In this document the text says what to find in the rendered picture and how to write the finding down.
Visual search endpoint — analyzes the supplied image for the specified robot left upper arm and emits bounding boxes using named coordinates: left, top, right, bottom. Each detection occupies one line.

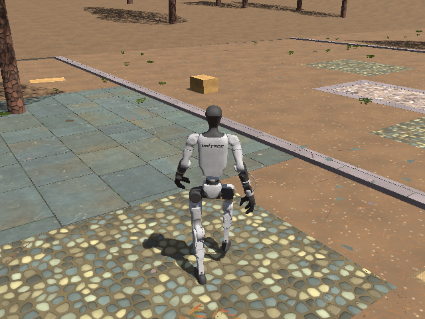
left=180, top=134, right=199, bottom=169

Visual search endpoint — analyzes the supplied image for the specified right robot forearm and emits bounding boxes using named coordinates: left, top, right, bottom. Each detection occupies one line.
left=238, top=162, right=254, bottom=197

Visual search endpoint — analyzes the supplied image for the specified left robot hand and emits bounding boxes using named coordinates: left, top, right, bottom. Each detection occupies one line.
left=175, top=177, right=190, bottom=189

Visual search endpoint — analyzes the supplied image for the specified right robot hand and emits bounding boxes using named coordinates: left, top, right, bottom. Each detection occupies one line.
left=240, top=195, right=256, bottom=214

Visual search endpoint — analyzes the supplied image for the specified left robot forearm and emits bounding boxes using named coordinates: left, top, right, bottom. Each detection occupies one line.
left=175, top=158, right=187, bottom=179

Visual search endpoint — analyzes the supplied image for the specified robot right thigh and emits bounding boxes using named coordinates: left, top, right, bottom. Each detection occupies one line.
left=221, top=184, right=234, bottom=212

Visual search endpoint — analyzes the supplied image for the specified robot thigh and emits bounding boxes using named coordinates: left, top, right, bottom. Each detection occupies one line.
left=189, top=186, right=205, bottom=241
left=221, top=184, right=234, bottom=212

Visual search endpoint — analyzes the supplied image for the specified robot left thigh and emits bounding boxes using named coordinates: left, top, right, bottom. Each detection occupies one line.
left=189, top=186, right=205, bottom=241

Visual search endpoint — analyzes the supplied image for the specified robot right upper arm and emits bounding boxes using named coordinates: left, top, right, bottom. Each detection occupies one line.
left=227, top=134, right=245, bottom=173

